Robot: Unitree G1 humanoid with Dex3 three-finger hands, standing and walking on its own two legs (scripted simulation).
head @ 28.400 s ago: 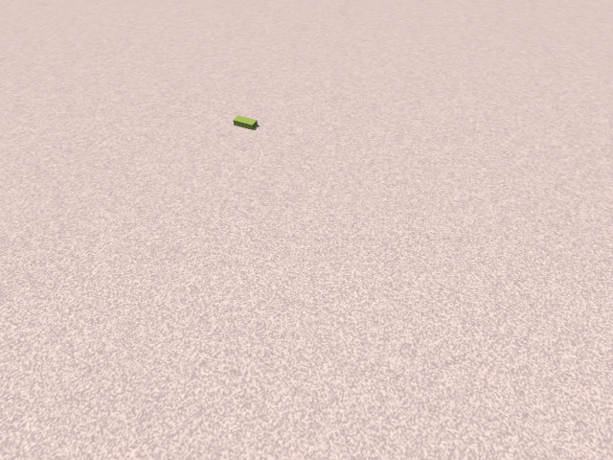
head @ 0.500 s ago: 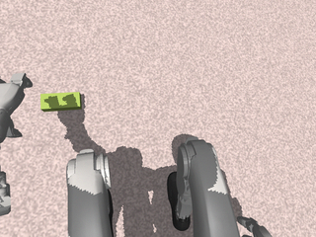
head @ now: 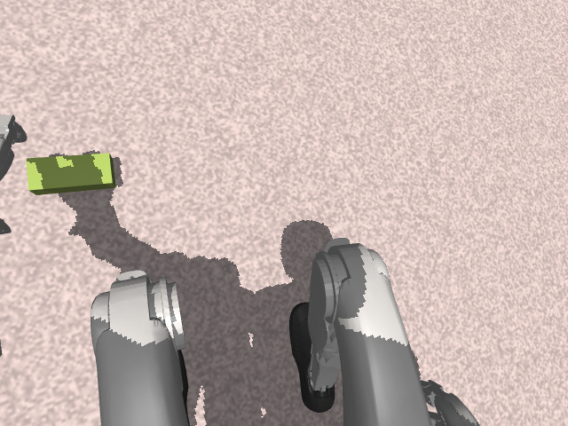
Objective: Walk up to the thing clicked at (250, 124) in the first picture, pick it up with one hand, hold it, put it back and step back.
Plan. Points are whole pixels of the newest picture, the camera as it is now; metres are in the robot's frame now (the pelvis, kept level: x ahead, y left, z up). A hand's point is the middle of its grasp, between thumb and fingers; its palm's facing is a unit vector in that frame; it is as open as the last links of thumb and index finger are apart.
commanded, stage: rise first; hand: left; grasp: from above
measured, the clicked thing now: (73, 173) +0.51 +0.29 -0.31
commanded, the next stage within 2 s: approach in 1.92 s
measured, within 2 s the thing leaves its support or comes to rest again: neither
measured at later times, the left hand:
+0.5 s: hand (1, 185) +0.45 +0.34 -0.19, palm faces -0.47 -0.08 -0.88, open 13.7 cm
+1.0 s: hand (12, 178) +0.47 +0.33 -0.20, palm faces -0.47 -0.08 -0.88, open 14.0 cm
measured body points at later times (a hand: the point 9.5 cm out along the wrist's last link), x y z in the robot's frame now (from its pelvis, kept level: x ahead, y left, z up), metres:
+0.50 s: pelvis +0.00 +0.00 -0.01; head +0.26 +0.09 +0.35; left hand +0.47 +0.34 -0.13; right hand +0.05 -0.28 -0.10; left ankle +0.07 +0.12 -0.30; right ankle +0.11 -0.14 -0.30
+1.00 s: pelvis +0.00 +0.00 -0.01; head +0.26 +0.09 +0.34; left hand +0.49 +0.33 -0.15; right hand +0.04 -0.28 -0.10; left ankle +0.07 +0.12 -0.30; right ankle +0.11 -0.14 -0.30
